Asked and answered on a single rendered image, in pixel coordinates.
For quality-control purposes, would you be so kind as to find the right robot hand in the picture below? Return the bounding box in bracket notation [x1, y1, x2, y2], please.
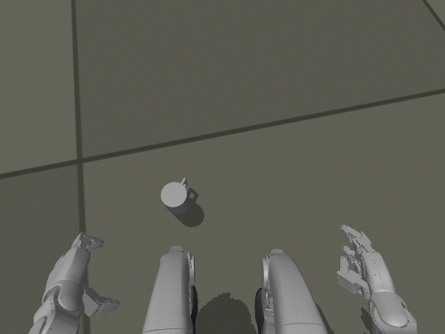
[337, 225, 396, 300]

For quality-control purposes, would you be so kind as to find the left robot arm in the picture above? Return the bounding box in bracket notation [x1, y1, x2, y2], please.
[29, 280, 85, 334]

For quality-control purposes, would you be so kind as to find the left robot hand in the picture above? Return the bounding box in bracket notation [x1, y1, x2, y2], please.
[45, 232, 120, 317]

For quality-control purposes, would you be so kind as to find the mug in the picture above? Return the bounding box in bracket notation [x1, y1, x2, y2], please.
[161, 178, 189, 214]

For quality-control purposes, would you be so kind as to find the right robot arm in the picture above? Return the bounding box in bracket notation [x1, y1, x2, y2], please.
[369, 292, 417, 334]

